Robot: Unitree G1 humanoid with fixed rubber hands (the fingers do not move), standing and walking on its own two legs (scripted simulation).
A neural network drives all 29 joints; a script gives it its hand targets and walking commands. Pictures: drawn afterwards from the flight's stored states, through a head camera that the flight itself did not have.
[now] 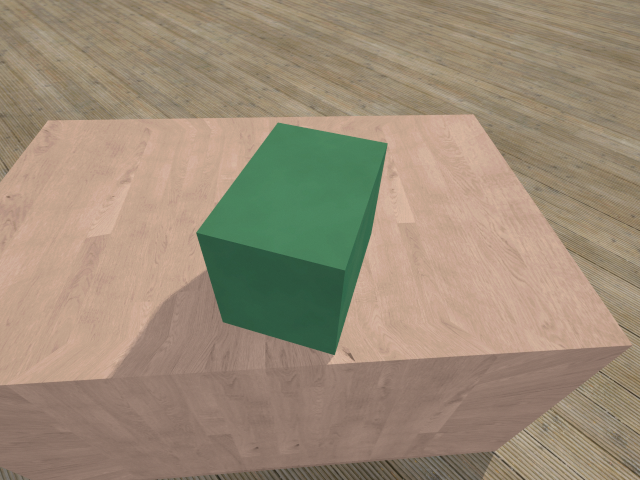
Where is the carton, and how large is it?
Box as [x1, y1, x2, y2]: [196, 123, 387, 354]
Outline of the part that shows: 277,123 196,233 221,317 224,322 334,354 371,232 387,143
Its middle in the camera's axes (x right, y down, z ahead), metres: -0.03 -0.02 +0.67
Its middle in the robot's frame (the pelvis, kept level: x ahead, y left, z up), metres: +0.52 +0.03 -0.01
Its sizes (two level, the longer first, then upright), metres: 0.296 0.203 0.224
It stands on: a pedestal, 0.65 m high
